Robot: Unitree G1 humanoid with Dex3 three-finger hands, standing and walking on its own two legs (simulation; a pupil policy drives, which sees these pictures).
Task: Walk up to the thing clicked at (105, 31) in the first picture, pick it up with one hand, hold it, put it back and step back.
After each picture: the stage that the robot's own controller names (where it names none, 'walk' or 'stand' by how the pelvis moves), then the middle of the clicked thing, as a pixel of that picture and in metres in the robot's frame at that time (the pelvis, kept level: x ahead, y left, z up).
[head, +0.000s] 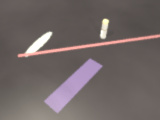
stand; (104, 29) +1.62 -0.32 -0.66
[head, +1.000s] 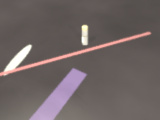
walk; (84, 35) +1.53 +0.04 -0.63
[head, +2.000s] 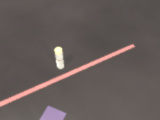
walk; (59, 58) +1.04 +0.25 -0.64
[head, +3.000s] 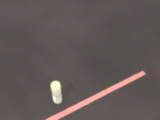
walk; (56, 93) +0.64 +0.18 -0.63
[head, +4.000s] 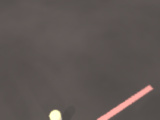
stand; out of the picture +0.43 +0.17 -0.63
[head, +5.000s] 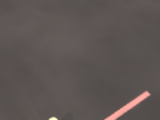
stand; out of the picture +0.40 +0.18 -0.65
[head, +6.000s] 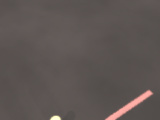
stand; out of the picture +0.41 +0.17 -0.66
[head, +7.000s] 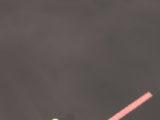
stand; out of the picture +0.40 +0.18 -0.66
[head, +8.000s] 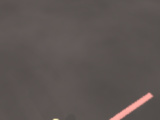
stand; out of the picture +0.40 +0.18 -0.66
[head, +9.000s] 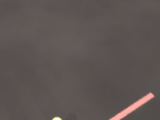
stand; out of the picture +0.41 +0.17 -0.66
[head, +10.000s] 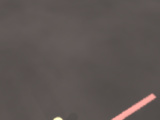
stand; out of the picture +0.41 +0.16 -0.66
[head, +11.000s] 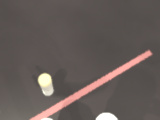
go down; (46, 85) +0.46 +0.15 -0.50
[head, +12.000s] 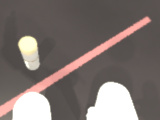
go down; (30, 55) +0.52 +0.17 -0.29
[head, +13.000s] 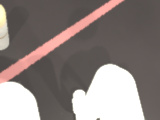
close in; out of the picture +0.52 +0.19 -0.20
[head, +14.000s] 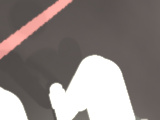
close; out of the picture +0.51 +0.23 -0.17
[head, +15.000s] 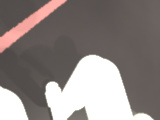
lift; out of the picture +0.48 +0.22 -0.18
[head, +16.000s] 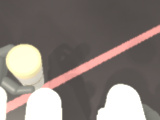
lift; (30, 73) +0.35 +0.17 -0.03
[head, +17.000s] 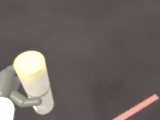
hold; (38, 87) +0.30 +0.14 +0.09
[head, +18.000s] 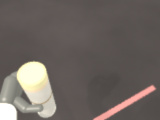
hold; (40, 94) +0.30 +0.14 +0.03
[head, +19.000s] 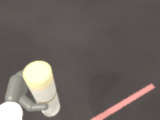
hold; (45, 93) +0.30 +0.13 +0.03
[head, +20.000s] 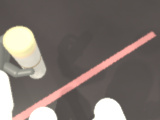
crouch; (29, 58) +0.42 +0.14 -0.03
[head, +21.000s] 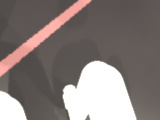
lower; out of the picture +0.51 +0.19 -0.12
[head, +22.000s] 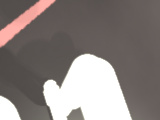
lower; out of the picture +0.49 +0.23 -0.18
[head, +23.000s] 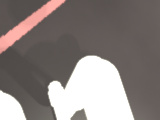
lower; out of the picture +0.48 +0.22 -0.18
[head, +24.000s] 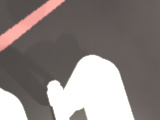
lower; out of the picture +0.48 +0.22 -0.18
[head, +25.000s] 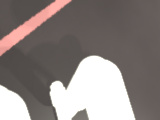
rest; out of the picture +0.47 +0.20 -0.18
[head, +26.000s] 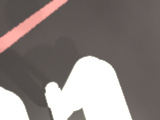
withdraw; out of the picture +0.47 +0.20 -0.19
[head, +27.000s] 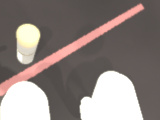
stand; (26, 47) +0.47 +0.15 -0.22
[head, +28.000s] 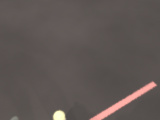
stand; out of the picture +0.40 +0.11 -0.57
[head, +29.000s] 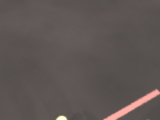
stand; out of the picture +0.40 +0.12 -0.60
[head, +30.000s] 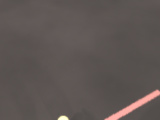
stand; out of the picture +0.39 +0.11 -0.60
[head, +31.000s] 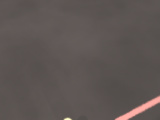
walk; out of the picture +0.41 +0.12 -0.65
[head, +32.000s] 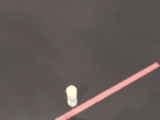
walk; (72, 96) +0.52 +0.08 -0.64
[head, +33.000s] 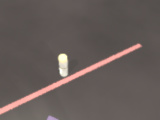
walk; (63, 65) +0.82 +0.13 -0.63
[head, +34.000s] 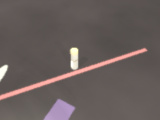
stand; (74, 59) +1.07 +0.08 -0.64
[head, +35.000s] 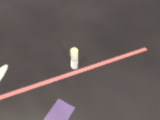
stand; (74, 58) +1.06 +0.07 -0.66
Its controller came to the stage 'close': yes
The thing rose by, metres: 0.71
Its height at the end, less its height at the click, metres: +0.00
